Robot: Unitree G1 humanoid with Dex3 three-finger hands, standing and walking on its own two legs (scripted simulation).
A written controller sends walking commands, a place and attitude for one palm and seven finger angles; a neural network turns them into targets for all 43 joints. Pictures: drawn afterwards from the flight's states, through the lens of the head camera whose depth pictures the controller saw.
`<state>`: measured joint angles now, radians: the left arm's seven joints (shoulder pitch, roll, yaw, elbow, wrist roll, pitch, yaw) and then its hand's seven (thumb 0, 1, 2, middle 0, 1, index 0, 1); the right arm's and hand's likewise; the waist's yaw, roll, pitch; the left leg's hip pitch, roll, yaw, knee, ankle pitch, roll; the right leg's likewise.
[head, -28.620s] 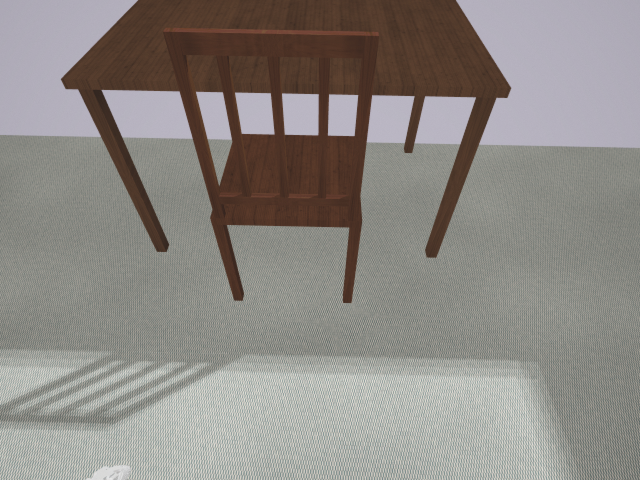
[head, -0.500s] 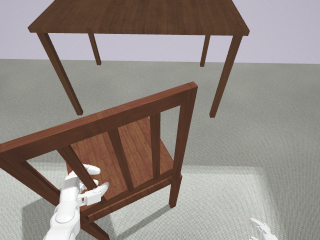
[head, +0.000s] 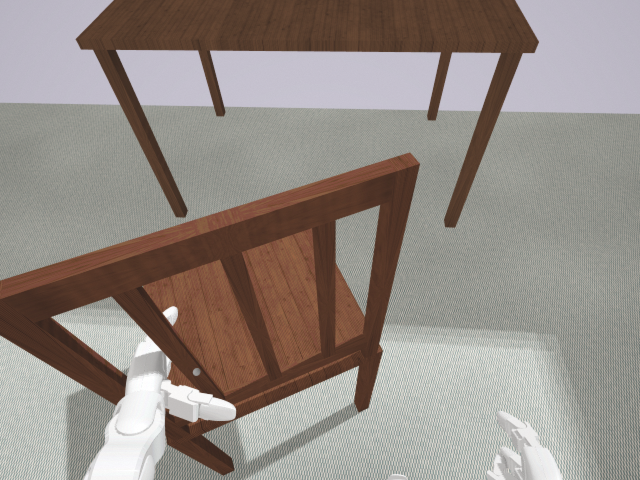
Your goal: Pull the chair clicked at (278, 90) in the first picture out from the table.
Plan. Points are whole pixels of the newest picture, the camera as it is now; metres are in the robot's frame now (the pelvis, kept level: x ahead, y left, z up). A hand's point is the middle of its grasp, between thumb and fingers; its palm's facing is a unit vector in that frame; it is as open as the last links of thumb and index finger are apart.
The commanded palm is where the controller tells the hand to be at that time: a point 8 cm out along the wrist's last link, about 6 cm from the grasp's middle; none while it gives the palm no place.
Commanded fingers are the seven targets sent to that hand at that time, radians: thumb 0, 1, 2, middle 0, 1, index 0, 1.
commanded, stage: open the thumb and straighten the fingers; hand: left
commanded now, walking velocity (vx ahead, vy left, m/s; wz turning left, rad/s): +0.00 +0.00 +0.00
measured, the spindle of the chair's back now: (258, 329) +0.32 +0.10 -0.03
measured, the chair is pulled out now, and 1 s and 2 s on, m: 0.61 0.61 0.60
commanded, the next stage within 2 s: draw the fingers out of the gap in 0.02 s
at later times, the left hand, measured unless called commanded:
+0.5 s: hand (191, 414) +0.21 +0.17 -0.04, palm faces +0.12 -0.97 -0.23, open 17.4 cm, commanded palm +0.17 +0.24 -0.02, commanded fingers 0.00 -0.55 0.20 0.00 0.00 0.00 0.00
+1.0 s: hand (174, 474) +0.15 +0.18 -0.04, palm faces +0.13 -0.96 -0.24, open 17.2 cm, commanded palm +0.10 +0.24 -0.02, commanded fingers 0.00 -0.55 0.20 0.00 0.00 0.00 0.00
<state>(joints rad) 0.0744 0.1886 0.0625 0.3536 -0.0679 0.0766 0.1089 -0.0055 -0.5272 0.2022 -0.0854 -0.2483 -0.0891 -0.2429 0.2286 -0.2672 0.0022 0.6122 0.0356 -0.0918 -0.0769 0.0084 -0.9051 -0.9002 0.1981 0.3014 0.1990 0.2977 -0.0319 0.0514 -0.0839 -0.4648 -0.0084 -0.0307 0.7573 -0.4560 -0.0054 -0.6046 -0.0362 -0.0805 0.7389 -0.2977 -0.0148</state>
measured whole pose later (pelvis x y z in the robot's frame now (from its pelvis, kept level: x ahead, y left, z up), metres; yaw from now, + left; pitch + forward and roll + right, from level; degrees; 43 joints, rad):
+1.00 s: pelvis +0.00 +0.00 -0.02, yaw +0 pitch +11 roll -1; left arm 0.67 0.19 0.01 -0.15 -0.06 0.10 0.09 -0.01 -0.53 0.20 -0.03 -0.02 -0.09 -0.04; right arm 0.23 -0.21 -0.02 0.52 0.05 -0.08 -0.11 0.01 -0.90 -0.90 0.20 0.30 0.20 0.30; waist -0.03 0.05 -0.16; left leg -0.56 0.00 -0.05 0.91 -0.54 -0.01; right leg -0.69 -0.03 -0.10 0.87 -0.37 -0.02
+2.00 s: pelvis +0.01 -0.01 +0.03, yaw +1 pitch -4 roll +0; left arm 0.61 0.34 0.20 -0.33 -0.05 0.02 0.16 0.00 0.24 0.57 -0.12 -0.17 -0.33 -0.27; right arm 0.20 -0.25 0.00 0.66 0.03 -0.22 -0.10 0.01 -0.90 -0.90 0.20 0.30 0.20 0.30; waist 0.07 0.11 0.03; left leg -0.07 0.02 -0.06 0.48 -0.35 -0.02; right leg -0.21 -0.01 -0.11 0.49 -0.22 -0.03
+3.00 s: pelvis -0.01 +0.01 +0.03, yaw -2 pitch +0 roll +0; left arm 0.56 0.39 0.40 -0.45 -0.03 -0.14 0.17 0.02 0.89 0.90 -0.19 -0.30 -0.21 -0.30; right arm 0.16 -0.24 -0.05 0.61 0.03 -0.07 -0.07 0.01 -0.91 -0.90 0.20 0.30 0.20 0.30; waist -0.01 0.06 0.06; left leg -0.13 -0.01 0.02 0.43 -0.30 0.01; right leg -0.29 -0.03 -0.03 0.43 -0.14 0.01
